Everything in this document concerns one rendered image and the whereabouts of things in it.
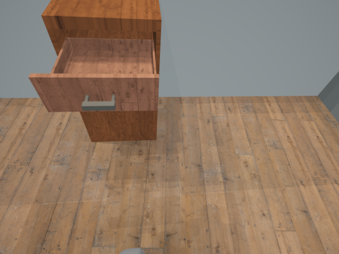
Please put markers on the cabinet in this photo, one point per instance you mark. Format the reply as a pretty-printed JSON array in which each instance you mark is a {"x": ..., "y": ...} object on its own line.
[{"x": 109, "y": 19}]

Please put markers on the drawer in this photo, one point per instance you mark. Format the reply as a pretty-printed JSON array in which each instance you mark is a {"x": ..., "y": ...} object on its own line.
[{"x": 100, "y": 68}]

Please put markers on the handle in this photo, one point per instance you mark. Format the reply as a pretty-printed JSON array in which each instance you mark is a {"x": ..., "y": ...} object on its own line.
[{"x": 99, "y": 105}]

